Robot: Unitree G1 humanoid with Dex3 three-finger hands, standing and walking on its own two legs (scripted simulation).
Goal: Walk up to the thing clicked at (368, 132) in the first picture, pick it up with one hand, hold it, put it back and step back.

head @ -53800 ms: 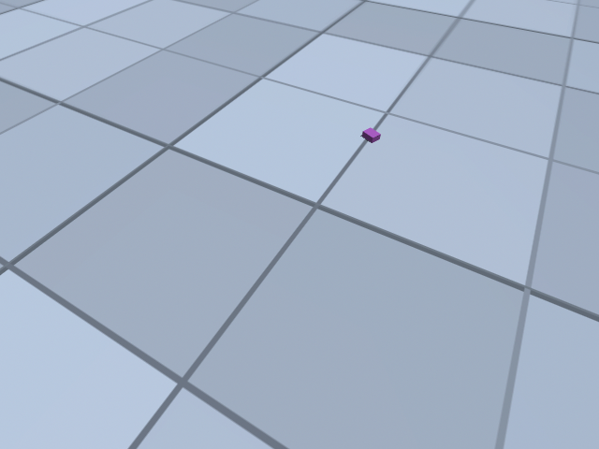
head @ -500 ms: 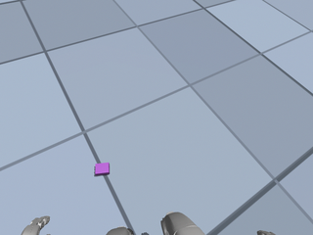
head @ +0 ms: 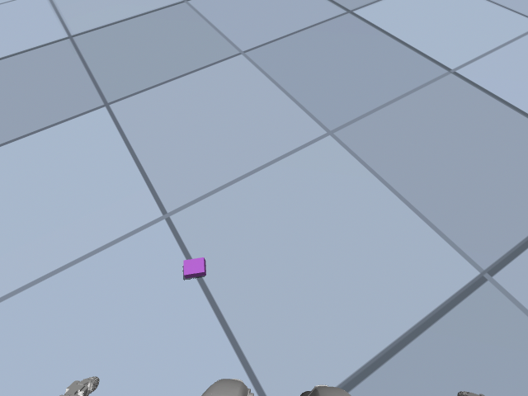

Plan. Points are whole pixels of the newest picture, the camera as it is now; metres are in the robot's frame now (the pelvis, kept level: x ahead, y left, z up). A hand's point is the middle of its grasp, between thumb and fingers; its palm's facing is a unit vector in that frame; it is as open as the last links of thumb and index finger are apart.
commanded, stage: step back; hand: left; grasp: from above
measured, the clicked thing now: (194, 267) +0.63 +0.31 -0.75
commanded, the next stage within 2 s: none
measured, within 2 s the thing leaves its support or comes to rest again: neither
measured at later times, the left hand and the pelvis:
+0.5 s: hand out of the picture -0.08 +0.27 -0.16, palm faces -0.02 -0.92 -0.39, open 7.4 cm; pelvis -0.16 -0.01 -0.01, yaw -1 degrees
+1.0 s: hand out of the picture -0.21 +0.25 -0.16, palm faces +0.06 -0.92 -0.39, open 7.4 cm; pelvis -0.33 -0.02 -0.01, yaw +4 degrees
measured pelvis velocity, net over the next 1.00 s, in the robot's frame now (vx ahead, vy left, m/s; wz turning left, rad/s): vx -0.33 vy -0.02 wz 0.07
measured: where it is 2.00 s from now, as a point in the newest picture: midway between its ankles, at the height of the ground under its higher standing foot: outside the picture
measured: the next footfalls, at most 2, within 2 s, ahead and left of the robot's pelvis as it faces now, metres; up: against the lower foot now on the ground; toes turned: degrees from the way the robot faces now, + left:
left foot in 0.12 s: -0.04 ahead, +0.12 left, +0.00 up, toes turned +0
right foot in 0.54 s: -0.15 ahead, -0.14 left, +0.00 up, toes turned +1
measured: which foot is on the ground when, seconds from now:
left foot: up 0.00-0.10, down 0.12-0.58, up 0.60-0.88, down 0.90-1.00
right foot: down 0.00-0.16, up 0.18-0.52, down 0.54-0.94, up 0.96-1.00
